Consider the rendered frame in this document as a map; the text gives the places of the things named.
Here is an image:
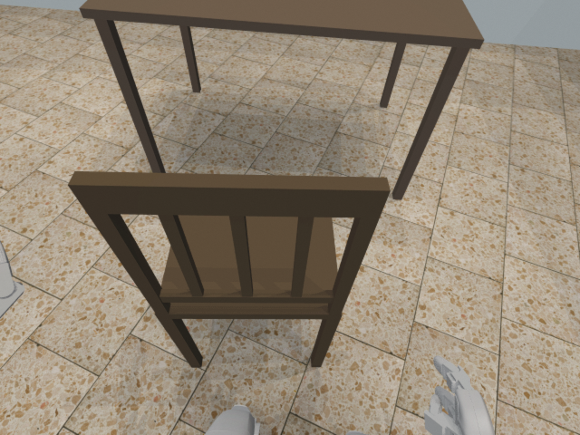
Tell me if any left robot thigh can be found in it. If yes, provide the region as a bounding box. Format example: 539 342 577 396
205 410 260 435

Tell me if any right robot hand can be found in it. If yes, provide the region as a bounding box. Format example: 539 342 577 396
424 355 495 435

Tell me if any chair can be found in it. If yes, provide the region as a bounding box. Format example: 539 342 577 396
68 171 391 368

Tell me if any robot left shin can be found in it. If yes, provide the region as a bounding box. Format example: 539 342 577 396
232 405 253 416

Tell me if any table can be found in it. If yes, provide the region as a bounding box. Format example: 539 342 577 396
79 0 484 200

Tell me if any left robot hand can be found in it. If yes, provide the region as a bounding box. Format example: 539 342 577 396
0 241 24 318

